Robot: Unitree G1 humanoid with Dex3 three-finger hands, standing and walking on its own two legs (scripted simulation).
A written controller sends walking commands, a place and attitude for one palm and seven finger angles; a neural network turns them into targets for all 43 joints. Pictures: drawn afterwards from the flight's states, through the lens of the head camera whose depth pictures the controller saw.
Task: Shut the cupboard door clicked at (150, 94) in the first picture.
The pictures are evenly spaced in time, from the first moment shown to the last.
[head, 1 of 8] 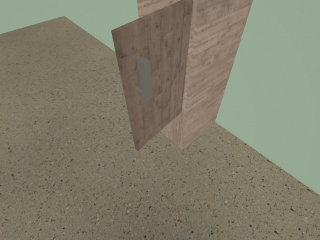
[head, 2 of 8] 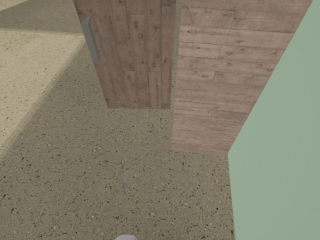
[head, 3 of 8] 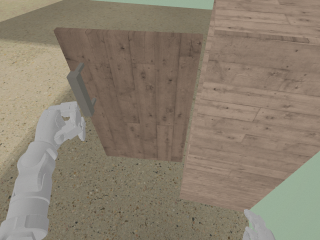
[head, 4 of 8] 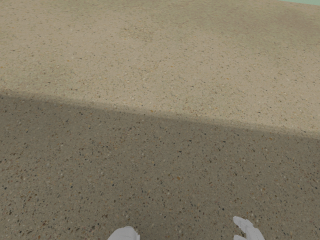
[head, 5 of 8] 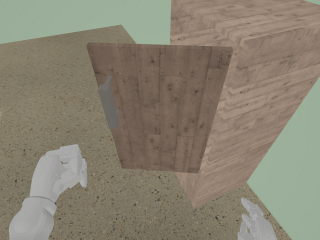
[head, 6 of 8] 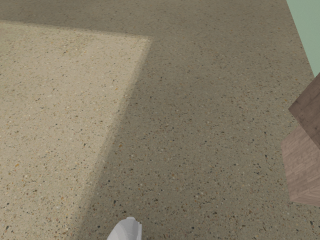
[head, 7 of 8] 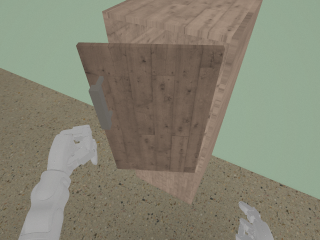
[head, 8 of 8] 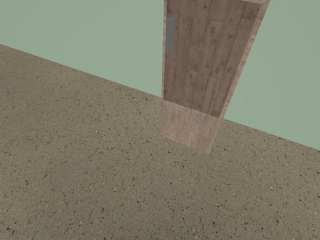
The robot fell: no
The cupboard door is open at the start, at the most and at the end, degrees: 96 96 0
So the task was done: yes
